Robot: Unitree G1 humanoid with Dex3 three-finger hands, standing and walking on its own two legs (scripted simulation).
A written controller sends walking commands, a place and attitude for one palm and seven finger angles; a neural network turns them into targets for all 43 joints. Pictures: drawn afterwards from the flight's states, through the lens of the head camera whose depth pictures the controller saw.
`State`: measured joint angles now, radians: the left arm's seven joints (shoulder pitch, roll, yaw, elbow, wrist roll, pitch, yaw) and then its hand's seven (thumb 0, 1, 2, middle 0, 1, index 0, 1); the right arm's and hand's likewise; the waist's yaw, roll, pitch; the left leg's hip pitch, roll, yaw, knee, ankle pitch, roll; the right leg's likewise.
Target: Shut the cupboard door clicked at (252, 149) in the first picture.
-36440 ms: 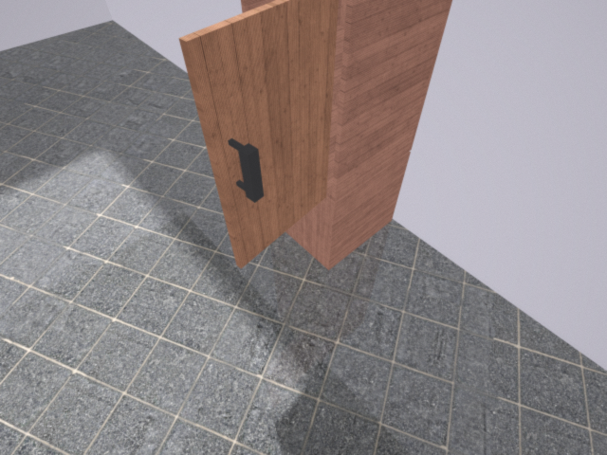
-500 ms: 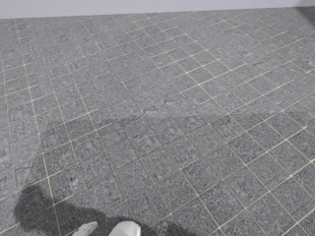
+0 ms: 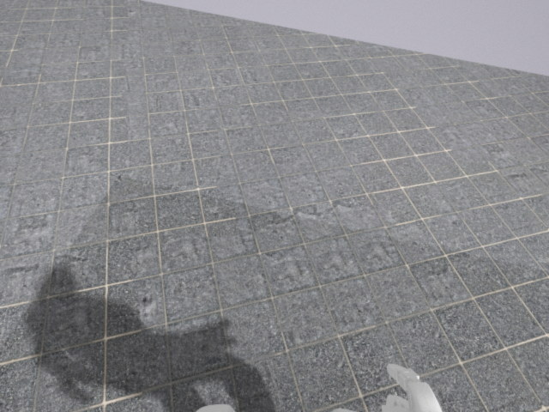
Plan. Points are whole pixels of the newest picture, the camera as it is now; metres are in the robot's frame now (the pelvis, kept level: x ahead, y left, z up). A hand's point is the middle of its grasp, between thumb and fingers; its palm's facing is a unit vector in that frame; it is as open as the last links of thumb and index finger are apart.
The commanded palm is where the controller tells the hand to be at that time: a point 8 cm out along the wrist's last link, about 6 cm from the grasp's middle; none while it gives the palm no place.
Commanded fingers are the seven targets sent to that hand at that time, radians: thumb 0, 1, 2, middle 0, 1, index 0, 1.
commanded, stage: turn to face it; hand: left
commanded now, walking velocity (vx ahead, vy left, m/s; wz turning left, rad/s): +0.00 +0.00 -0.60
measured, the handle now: out of the picture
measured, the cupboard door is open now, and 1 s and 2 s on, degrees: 66 66 66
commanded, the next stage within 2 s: none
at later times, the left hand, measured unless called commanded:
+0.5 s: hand (205, 395) +0.15 +0.13 -0.15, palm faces -0.27 -0.92 -0.28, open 7.3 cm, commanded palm none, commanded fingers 0.00 0.90 0.90 -0.20 -0.30 -0.20 -0.30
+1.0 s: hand (233, 334) +0.26 +0.10 -0.16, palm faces -0.54 -0.81 -0.22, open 7.3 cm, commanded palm none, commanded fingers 0.00 0.90 0.90 -0.20 -0.30 -0.20 -0.30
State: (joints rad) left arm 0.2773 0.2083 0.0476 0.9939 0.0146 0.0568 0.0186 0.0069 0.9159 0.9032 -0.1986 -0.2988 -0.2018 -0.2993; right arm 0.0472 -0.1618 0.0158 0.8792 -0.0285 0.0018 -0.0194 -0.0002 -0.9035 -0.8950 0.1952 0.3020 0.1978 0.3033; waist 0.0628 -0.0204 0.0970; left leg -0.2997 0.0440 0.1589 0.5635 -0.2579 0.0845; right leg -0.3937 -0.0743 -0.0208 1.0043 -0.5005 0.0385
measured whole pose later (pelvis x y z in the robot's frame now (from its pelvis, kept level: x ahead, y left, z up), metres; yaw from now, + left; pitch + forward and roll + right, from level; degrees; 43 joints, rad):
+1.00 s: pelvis +0.05 -0.02 +0.01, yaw -36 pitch +1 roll -3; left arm 0.14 0.27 0.10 0.87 0.02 0.09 -0.04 0.01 0.91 0.90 -0.20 -0.30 -0.20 -0.30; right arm 0.20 -0.19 -0.01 0.85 -0.04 0.02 -0.03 0.00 -0.90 -0.89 0.20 0.30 0.20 0.30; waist 0.01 -0.01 0.11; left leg -0.23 0.13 0.13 0.51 -0.29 -0.02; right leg -0.46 -0.01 -0.04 1.01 -0.48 0.06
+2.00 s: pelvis +0.07 -0.07 +0.00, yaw -71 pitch +0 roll -1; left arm 0.11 0.27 0.08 0.86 0.02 0.08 -0.04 0.01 0.92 0.90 -0.20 -0.30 -0.20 -0.30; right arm 0.26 -0.24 -0.04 0.89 -0.04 0.03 -0.01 0.00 -0.90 -0.89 0.20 0.30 0.20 0.30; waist -0.02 0.03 0.10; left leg -0.21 0.19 0.27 0.60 -0.36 -0.03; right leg -0.36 -0.03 -0.08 0.74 -0.38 0.03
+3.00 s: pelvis +0.06 -0.12 -0.02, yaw -106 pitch +1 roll -1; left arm 0.10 0.24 0.06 0.87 0.02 0.03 -0.03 0.01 0.91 0.90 -0.20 -0.30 -0.20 -0.30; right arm 0.27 -0.28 -0.05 0.92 -0.02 0.06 -0.01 0.00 -0.90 -0.89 0.20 0.30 0.20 0.30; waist -0.03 0.06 0.09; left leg -0.31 0.17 0.18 0.89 -0.53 -0.06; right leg -0.32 0.00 -0.07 0.66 -0.35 -0.03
